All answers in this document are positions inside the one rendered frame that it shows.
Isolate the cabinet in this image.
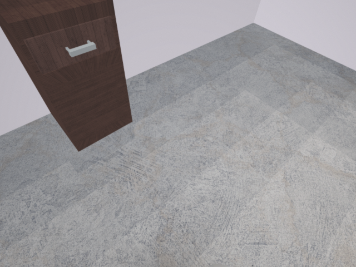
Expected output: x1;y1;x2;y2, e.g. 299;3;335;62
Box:
0;0;132;152

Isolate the drawer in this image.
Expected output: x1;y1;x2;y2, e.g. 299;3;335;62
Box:
24;16;116;74

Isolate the handle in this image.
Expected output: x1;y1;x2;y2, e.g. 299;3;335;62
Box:
65;40;97;57

